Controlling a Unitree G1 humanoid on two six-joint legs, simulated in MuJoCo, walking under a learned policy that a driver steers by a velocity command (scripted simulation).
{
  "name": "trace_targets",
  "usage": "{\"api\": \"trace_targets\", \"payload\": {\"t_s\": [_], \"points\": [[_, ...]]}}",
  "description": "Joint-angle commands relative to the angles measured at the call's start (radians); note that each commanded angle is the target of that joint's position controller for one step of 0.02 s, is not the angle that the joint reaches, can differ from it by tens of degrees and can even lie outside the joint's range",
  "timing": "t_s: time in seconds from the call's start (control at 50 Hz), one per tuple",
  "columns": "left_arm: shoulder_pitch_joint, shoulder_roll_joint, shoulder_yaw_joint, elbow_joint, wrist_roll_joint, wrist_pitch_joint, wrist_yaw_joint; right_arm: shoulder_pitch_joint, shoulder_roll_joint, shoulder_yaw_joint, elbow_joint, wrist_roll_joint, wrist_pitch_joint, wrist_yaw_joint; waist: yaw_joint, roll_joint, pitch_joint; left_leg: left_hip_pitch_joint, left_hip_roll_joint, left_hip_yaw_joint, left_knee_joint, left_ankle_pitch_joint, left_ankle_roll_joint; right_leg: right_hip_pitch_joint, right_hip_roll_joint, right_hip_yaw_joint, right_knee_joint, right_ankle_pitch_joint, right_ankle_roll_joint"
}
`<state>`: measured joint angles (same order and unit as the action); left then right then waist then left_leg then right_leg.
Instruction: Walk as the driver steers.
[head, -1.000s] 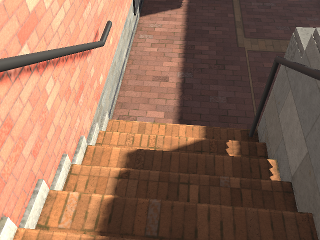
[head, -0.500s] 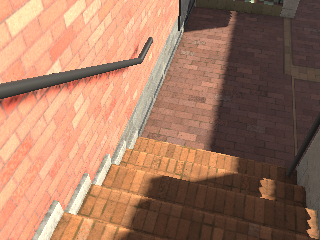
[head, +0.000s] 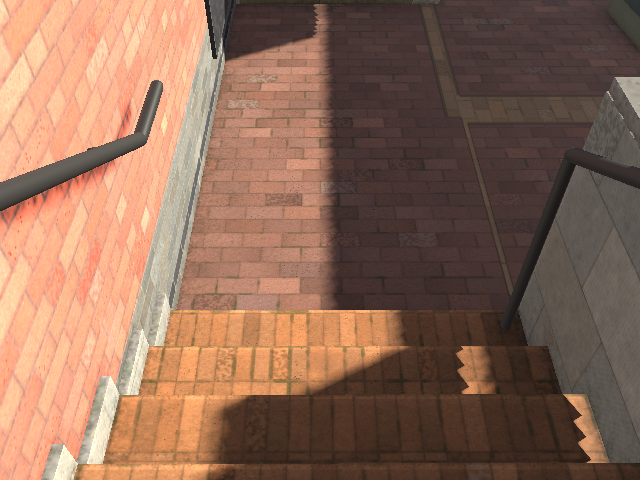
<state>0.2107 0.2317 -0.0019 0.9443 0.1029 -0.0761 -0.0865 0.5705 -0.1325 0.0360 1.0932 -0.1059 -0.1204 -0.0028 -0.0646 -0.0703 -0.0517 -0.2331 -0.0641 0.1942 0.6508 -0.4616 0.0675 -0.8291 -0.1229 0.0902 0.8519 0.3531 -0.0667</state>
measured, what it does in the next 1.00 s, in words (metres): goes down, turning right: right foot 0.18 m lower, then left foot 0.18 m lower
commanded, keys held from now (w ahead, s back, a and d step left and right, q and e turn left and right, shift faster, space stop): w+e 0.74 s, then w+q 0.26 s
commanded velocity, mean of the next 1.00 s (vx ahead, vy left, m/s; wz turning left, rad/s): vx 0.50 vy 0.00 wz -0.42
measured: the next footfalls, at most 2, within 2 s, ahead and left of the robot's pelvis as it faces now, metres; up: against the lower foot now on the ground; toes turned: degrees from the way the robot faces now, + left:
right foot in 0.28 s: +0.28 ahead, -0.17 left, -0.18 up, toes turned -15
left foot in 0.70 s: +0.56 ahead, -0.01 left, -0.36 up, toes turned -24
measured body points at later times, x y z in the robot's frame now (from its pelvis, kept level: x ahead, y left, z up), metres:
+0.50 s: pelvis +0.29 -0.08 -0.17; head +0.30 -0.09 +0.28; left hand +0.28 +0.16 -0.32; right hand +0.37 -0.35 -0.29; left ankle +0.41 +0.06 -0.83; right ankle +0.24 -0.16 -0.89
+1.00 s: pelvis +0.56 -0.09 -0.36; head +0.56 -0.09 +0.09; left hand +0.79 +0.03 -0.47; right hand +0.34 -0.23 -0.50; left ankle +0.52 +0.00 -1.07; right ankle +0.63 -0.28 -0.99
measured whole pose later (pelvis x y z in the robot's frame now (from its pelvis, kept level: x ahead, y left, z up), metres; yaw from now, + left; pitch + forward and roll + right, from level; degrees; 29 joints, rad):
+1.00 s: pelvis +0.56 -0.09 -0.36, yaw -24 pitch +2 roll +1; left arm 0.17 0.22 -0.02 0.80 0.10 -0.05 -0.10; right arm 0.62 -0.20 0.01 1.08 -0.09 -0.13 0.06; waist -0.09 -0.02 -0.05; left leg -0.23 -0.08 0.04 0.69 -0.48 0.08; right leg -0.87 -0.06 0.03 1.18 0.10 -0.02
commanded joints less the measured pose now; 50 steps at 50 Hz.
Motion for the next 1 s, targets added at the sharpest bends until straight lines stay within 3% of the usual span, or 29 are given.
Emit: {"api": "trace_targets", "payload": {"t_s": [0.02, 0.08, 0.22, 0.24, 0.28, 0.3, 0.32, 0.36, 0.4, 0.42, 0.46, 0.5, 0.54, 0.58, 0.64, 0.7, 0.72, 0.74, 0.76, 0.78, 0.82, 0.84, 0.86, 0.88, 0.9, 0.92, 0.94, 0.96, 1.0], "points": [[0.077, 0.003, -0.018, -0.007, -0.004, 0.014, -0.011, 0.069, -0.02, 0.028, 0.019, -0.022, -0.002, 0.014, 0.056, 0.093, 0.15, -0.161, 0.326, -0.241, -0.139, 0.308, 0.182, 0.068, -0.017, 0.015, -0.064, 0.202, -0.015], [-0.042, 0.038, -0.011, -0.086, 0.0, 0.026, -0.01, -0.054, -0.041, 0.037, -0.029, -0.028, -0.012, 0.008, 0.08, 0.086, 0.173, -0.332, 0.274, -0.147, -0.086, 0.236, 0.111, 0.329, 0.007, -0.046, -0.073, 0.174, -0.032], [-0.271, 0.007, -0.018, -0.092, -0.002, 0.012, 0.003, 0.186, -0.105, -0.02, 0.078, 0.014, 0.049, -0.032, -0.104, 0.074, 0.229, 0.143, 0.324, -0.186, 0.158, 0.364, 0.088, 0.298, 0.01, -0.134, -0.516, -0.117, -0.006], [-0.082, 0.024, -0.001, -0.018, 0.0, 0.009, 0.008, 0.115, -0.133, -0.024, 0.059, -0.014, 0.059, -0.01, -0.012, 0.061, 0.2, 0.051, 0.332, -0.168, 0.3, 0.372, 0.069, 0.502, 0.014, -0.133, -0.544, -0.036, -0.018], [0.465, 0.21, 0.101, 0.157, 0.0, -0.008, 0.018, 0.023, -0.166, -0.034, 0.043, -0.034, 0.074, 0.063, 0.249, -0.095, 0.03, -0.292, 0.182, -0.031, 0.894, 0.266, -0.035, 1.185, 0.021, -0.193, -0.53, 0.252, -0.114], [0.626, 0.307, 0.121, 0.209, -0.012, 0.005, 0.016, 0.14, -0.039, -0.018, 0.03, -0.013, 0.079, 0.117, 0.204, -0.204, -0.288, -0.54, 0.087, -0.055, 1.295, -0.372, -0.108, 1.641, -0.137, 0.013, -0.183, 0.693, -0.284], [0.676, 0.301, 0.128, 0.23, -0.016, 0.009, 0.03, -0.052, -0.09, -0.031, -0.083, 0.024, 0.053, 0.125, 0.272, -0.093, -0.318, -0.686, 0.077, -0.13, 1.38, -0.4, -0.112, 1.686, -0.193, 0.155, -0.185, 0.761, -0.336], [0.459, 0.116, 0.079, 0.171, -0.028, -0.005, 0.029, -0.394, -0.145, -0.042, -0.273, 0.068, -0.004, 0.068, 0.25, 0.084, -0.069, -0.929, 0.162, -0.218, 1.114, -0.313, -0.068, 1.339, -0.236, 0.238, -0.333, -0.045, -0.305], [0.187, -0.025, 0.014, 0.069, -0.009, -0.027, 0.026, -0.275, -0.093, -0.036, -0.229, 0.023, -0.003, 0.009, 0.05, 0.165, 0.124, -0.594, 0.265, -0.348, 0.629, 0.104, 0.005, 0.654, -0.187, 0.187, -0.422, -0.23, -0.261], [0.117, -0.009, 0.012, 0.02, -0.034, -0.039, 0.028, -0.243, -0.065, -0.035, -0.185, 0.014, 0.008, 0.002, 0.037, 0.1, 0.204, -0.398, 0.238, -0.281, 0.42, 0.279, 0.008, 0.378, -0.123, 0.111, -0.512, -0.202, -0.283], [0.193, 0.061, 0.018, 0.05, -0.038, -0.045, 0.019, -0.239, -0.086, -0.039, -0.203, 0.01, 0.045, 0.028, 0.029, -0.024, 0.119, -0.247, 0.17, -0.202, 0.447, 0.307, -0.019, 0.234, -0.054, 0.132, -0.46, -0.302, -0.296], [0.255, -0.007, -0.011, 0.047, -0.007, -0.066, 0.036, -0.217, -0.059, -0.014, -0.202, -0.015, 0.039, 0.062, 0.056, 0.066, 0.098, -0.313, 0.179, -0.309, 0.332, 0.727, -0.037, 0.222, 0.015, 0.154, -0.256, -0.466, -0.242], [0.293, 0.003, -0.008, 0.033, -0.011, -0.066, 0.073, -0.347, -0.096, 0.005, -0.23, 0.021, 0.032, 0.052, 0.145, 0.118, 0.071, -0.308, 0.194, -0.327, -0.024, 1.049, -0.075, 0.277, 0.069, 0.131, -0.095, -0.7, -0.168], [0.255, 0.056, -0.013, 0.002, 0.023, -0.052, 0.063, -0.376, -0.116, -0.001, -0.285, 0.043, 0.051, 0.028, 0.091, 0.059, 0.11, 0.062, 0.133, -0.203, -0.007, 0.999, -0.101, -0.064, 0.109, 0.135, -0.089, -0.862, -0.156], [0.288, 0.071, -0.017, -0.04, 0.003, -0.051, 0.045, -0.364, -0.166, -0.017, -0.348, 0.003, 0.074, 0.043, 0.059, 0.038, 0.157, 0.09, 0.097, -0.219, -0.153, 0.563, -0.087, 0.092, 0.085, 0.3, 0.055, -0.877, -0.162], [0.286, 0.154, -0.005, -0.034, -0.014, 0.005, 0.007, -0.049, -0.334, -0.097, -0.21, 0.065, 0.033, 0.036, -0.043, 0.126, 0.066, 0.356, 0.2, -0.24, -0.499, 0.857, 0.038, 0.295, 0.128, 0.32, 0.534, -0.606, -0.077], [0.501, -0.01, -0.039, -0.01, -0.019, -0.004, -0.034, 0.086, -0.388, -0.122, -0.183, 0.019, 0.019, 0.047, 0.011, 0.335, -0.231, 0.813, 0.38, -0.311, -0.015, 1.603, 0.258, 0.019, 0.243, 0.152, 1.04, -0.994, 0.03], [0.652, -0.053, -0.037, -0.012, -0.08, -0.014, -0.039, 0.071, -0.431, -0.13, -0.213, 0.001, 0.025, 0.072, 0.049, 0.334, -0.306, 0.978, 0.54, -0.46, 0.14, 1.888, 0.395, -0.366, 0.287, 0.03, 1.428, -1.198, 0.057], [0.48, 0.048, -0.016, -0.101, -0.095, -0.008, -0.035, 0.094, -0.425, -0.145, -0.22, -0.025, 0.052, 0.083, -0.06, 0.232, -0.224, 0.875, 0.603, -0.645, 0.034, 1.633, 0.426, -0.562, 0.242, 0.031, 1.522, -1.161, 0.095], [0.292, 0.074, -0.004, -0.146, -0.082, -0.008, -0.009, 0.045, -0.354, -0.127, -0.198, -0.013, 0.051, 0.096, -0.062, 0.158, -0.025, 0.65, 0.597, -0.702, -0.07, 1.119, 0.383, -0.728, 0.182, 0.039, 1.443, -1.041, 0.103], [0.282, -0.007, -0.024, -0.13, -0.05, 0.0, 0.015, -0.068, -0.108, -0.043, -0.167, -0.017, 0.047, 0.092, 0.088, -0.015, 0.158, 0.107, 0.435, -0.474, -0.2, 0.714, 0.217, -0.426, 0.022, 0.123, 1.009, -0.633, 0.014], [0.287, -0.057, -0.039, -0.133, -0.037, 0.002, 0.005, -0.048, -0.058, -0.03, -0.123, -0.014, 0.026, 0.066, 0.132, 0.077, 0.229, -0.065, 0.346, -0.427, -0.235, 0.681, 0.17, -0.373, -0.017, 0.082, 0.883, -0.494, -0.012], [0.279, -0.065, -0.046, -0.12, 0.004, 0.006, -0.006, -0.086, -0.056, -0.03, -0.115, 0.004, -0.008, 0.042, 0.124, 0.12, 0.222, -0.158, 0.243, -0.372, -0.258, 0.552, 0.155, -0.304, -0.021, 0.038, 0.646, -0.334, -0.029], [0.161, -0.029, -0.04, -0.14, -0.003, 0.006, -0.02, -0.135, -0.056, -0.029, -0.137, 0.036, -0.033, 0.036, 0.066, 0.062, 0.194, -0.344, 0.202, -0.321, -0.307, 0.413, 0.194, -0.112, -0.011, -0.028, 0.322, -0.079, -0.022], [-0.05, -0.049, -0.001, -0.2, -0.075, 0.045, 0.048, -0.18, -0.147, -0.039, -0.145, 0.19, -0.007, 0.016, 0.125, 0.032, 0.172, -0.479, 0.21, -0.379, -0.353, 0.586, 0.132, 0.266, 0.076, -0.133, 0.198, -0.095, 0.034], [0.018, -0.041, -0.001, -0.152, -0.081, 0.085, 0.07, -0.137, -0.221, -0.056, -0.143, 0.187, 0.011, 0.013, 0.118, 0.083, 0.092, -0.456, 0.233, -0.393, -0.335, 0.727, 0.122, 0.39, 0.102, -0.131, 0.283, -0.167, 0.054], [0.152, -0.031, -0.039, -0.121, -0.021, 0.054, -0.018, -0.061, -0.259, -0.055, -0.079, 0.015, -0.036, 0.062, 0.127, 0.295, 0.191, -0.451, 0.211, -0.36, -0.271, 0.541, 0.148, 0.196, 0.051, -0.063, 0.435, -0.08, 0.045], [0.172, 0.05, -0.008, -0.114, 0.017, 0.036, -0.038, -0.143, -0.295, -0.073, -0.128, -0.005, -0.051, 0.07, 0.138, 0.13, 0.141, -0.39, 0.206, -0.365, -0.191, 0.494, 0.165, 0.197, 0.072, -0.059, 0.374, -0.112, 0.041], [0.102, 0.083, 0.006, -0.147, 0.035, 0.011, -0.023, -0.082, -0.277, -0.062, -0.101, -0.007, -0.051, 0.071, 0.112, 0.125, 0.09, -0.296, 0.209, -0.448, -0.067, 0.546, 0.185, 0.201, 0.1, -0.118, 0.402, -0.346, 0.066]]}}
